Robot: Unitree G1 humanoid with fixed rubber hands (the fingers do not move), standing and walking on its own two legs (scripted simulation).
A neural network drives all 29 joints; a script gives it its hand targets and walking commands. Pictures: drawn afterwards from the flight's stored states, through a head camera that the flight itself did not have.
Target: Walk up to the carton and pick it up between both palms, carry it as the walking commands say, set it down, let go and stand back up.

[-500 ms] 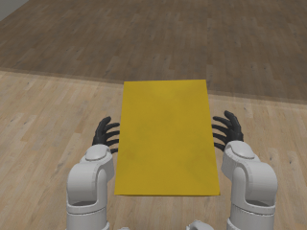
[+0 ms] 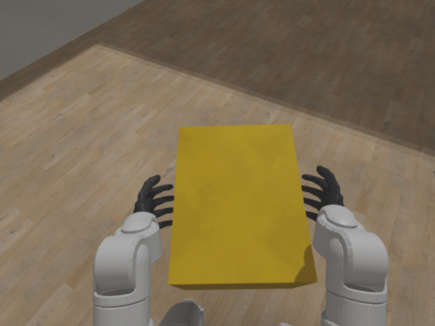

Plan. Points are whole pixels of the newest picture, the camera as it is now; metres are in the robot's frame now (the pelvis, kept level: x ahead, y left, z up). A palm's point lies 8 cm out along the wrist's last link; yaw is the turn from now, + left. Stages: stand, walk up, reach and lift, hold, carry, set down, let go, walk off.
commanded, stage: carry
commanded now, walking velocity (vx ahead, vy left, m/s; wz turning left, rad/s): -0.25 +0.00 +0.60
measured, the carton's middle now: (236, 209) +0.33 -0.01 +0.02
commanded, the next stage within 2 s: none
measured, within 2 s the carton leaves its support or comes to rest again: neither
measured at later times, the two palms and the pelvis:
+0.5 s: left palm out of the picture -0.01 +0.24 +0.08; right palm out of the picture +0.10 -0.04 +0.07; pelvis -0.22 +0.02 +0.00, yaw +17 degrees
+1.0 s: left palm out of the picture -0.29 +0.27 +0.07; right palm out of the picture -0.11 +0.05 +0.08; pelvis -0.43 -0.01 -0.01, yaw +33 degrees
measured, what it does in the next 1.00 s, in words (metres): walks backwards, turning left: left foot, then right foot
